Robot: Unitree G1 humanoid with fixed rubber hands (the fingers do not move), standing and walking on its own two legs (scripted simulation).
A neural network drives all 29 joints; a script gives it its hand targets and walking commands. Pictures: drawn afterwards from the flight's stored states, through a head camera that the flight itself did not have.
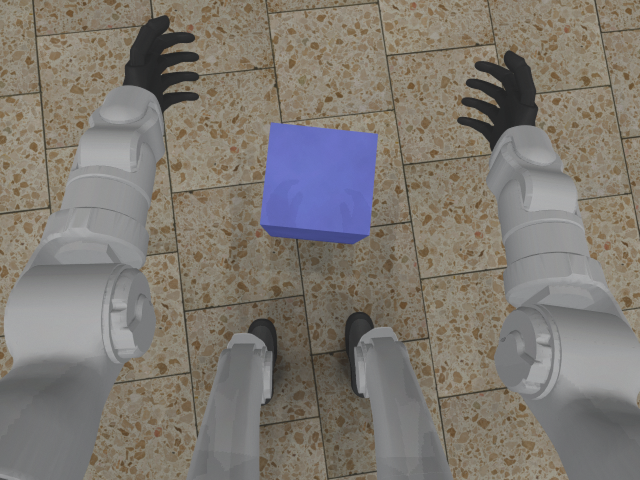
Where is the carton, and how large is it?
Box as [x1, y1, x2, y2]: [260, 122, 377, 243]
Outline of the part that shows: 271,122 260,224 271,236 343,243 354,243 368,235 377,134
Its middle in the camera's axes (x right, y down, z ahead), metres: +0.00 -0.11 +0.86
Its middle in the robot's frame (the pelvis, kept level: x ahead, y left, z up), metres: +0.52 -0.03 -0.52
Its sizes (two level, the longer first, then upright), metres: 0.210 0.200 0.250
